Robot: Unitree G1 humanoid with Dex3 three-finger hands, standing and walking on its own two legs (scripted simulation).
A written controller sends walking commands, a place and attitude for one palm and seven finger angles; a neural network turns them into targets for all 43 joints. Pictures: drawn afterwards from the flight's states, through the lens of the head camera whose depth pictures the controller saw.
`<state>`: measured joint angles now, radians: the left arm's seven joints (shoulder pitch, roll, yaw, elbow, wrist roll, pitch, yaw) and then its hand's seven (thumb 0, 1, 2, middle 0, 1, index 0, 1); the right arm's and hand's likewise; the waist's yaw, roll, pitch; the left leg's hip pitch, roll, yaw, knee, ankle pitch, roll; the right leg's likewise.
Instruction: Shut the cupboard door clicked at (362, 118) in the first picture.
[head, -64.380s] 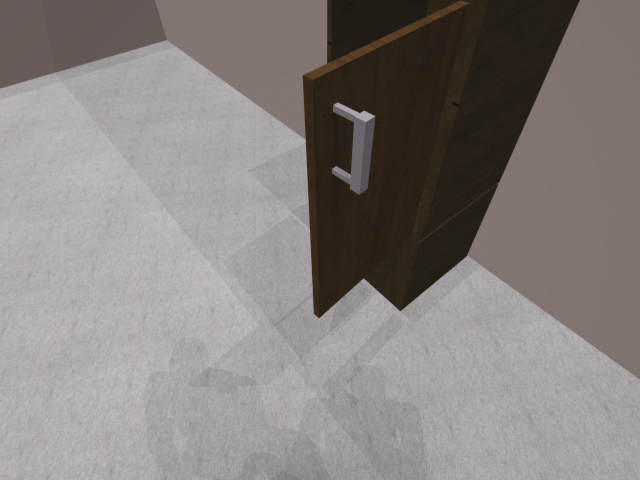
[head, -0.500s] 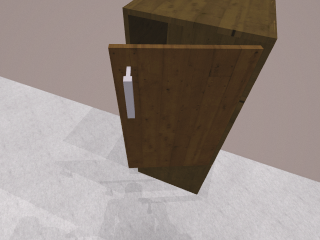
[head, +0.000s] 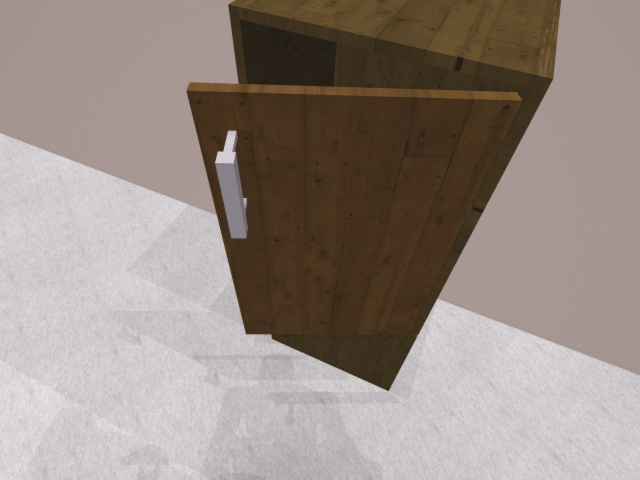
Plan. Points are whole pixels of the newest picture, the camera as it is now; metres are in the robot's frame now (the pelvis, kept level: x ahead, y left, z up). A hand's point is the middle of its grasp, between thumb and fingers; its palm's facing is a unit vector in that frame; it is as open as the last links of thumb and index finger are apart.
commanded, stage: shuffle to correct the standing spot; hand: left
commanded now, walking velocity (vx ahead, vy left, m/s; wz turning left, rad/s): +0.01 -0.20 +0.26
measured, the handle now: (235, 187) +0.43 +0.14 +0.13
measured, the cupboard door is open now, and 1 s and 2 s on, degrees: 25 25 25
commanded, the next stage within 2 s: come to a stop and stand still in 0.20 s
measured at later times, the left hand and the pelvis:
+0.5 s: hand out of the picture -0.04 +0.09 -0.19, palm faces +0.12 -0.99 -0.10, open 7.4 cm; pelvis +0.01 -0.05 -0.01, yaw +3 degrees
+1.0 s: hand out of the picture +0.04 +0.10 -0.16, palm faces +0.11 -0.96 -0.27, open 7.4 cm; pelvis +0.00 -0.11 +0.00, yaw +6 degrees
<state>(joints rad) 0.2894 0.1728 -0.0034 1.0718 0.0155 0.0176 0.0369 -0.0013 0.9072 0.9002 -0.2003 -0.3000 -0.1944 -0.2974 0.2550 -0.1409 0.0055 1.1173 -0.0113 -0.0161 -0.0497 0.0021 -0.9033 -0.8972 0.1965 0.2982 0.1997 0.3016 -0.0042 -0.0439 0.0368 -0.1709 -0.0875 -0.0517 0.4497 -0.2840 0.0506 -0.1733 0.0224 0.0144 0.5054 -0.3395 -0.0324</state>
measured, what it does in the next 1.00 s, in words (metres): steps to the right: left foot, then right foot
